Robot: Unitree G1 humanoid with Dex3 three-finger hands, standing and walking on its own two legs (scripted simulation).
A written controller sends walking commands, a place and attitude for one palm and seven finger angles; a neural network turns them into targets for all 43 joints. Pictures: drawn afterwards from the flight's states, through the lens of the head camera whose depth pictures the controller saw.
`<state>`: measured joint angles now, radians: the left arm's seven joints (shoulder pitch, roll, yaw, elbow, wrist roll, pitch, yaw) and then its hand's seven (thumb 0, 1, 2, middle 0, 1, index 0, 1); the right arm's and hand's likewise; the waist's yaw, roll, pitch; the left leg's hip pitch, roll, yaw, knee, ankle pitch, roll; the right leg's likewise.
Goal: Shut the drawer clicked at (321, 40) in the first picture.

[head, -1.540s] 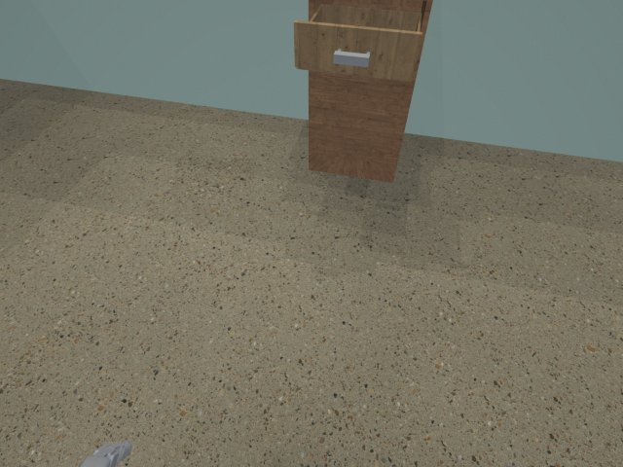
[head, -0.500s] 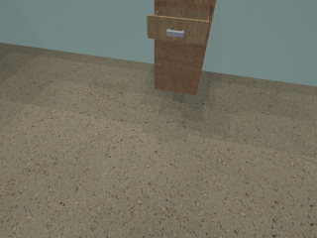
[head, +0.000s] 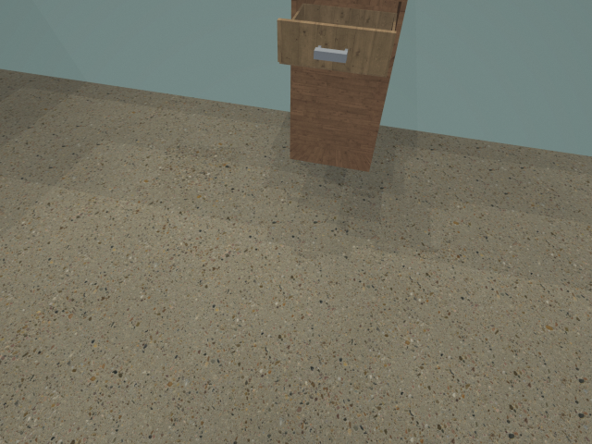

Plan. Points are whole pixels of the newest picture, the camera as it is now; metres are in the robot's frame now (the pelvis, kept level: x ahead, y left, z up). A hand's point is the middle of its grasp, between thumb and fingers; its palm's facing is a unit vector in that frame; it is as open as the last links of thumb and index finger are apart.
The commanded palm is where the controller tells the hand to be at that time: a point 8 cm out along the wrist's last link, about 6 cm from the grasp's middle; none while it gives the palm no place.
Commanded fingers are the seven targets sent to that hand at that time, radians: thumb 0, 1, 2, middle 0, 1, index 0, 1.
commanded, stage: walk to a spot facing it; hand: left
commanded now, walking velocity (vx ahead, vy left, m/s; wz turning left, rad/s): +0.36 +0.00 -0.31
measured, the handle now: (331, 52) +1.27 -0.04 -0.03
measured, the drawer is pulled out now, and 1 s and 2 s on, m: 0.30 0.30 0.30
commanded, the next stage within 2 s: turn to face it in 1.40 s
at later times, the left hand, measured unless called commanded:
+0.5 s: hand out of the picture +0.14 +0.15 -0.19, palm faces -0.07 -0.98 -0.20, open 7.4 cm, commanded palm none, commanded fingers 0.00 0.90 0.90 -0.20 -0.30 -0.20 -0.30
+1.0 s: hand (232, 336) +0.35 +0.15 -0.21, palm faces -0.11 -0.98 -0.15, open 7.4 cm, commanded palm none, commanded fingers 0.00 0.90 0.90 -0.20 -0.30 -0.20 -0.30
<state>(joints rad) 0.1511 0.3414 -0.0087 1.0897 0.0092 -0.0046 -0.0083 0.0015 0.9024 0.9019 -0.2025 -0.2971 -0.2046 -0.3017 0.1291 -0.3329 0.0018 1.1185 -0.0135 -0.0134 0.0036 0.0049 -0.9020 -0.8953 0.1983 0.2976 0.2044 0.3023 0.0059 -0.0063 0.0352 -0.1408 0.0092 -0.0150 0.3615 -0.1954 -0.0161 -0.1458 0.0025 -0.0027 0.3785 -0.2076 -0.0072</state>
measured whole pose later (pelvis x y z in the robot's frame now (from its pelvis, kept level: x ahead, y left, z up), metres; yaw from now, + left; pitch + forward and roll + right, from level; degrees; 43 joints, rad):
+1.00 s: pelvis +0.37 -0.03 -0.03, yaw -12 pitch -2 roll +0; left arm 0.40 0.16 0.04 1.12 0.02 -0.04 0.01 0.00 0.91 0.90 -0.20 -0.30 -0.20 -0.30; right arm 0.16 -0.14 -0.04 1.01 -0.02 -0.08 0.00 0.00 -0.91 -0.90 0.19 0.30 0.20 0.30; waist 0.03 -0.04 0.06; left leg -0.37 -0.01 0.19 0.64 -0.24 0.11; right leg -0.32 -0.03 0.00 1.32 -0.38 -0.04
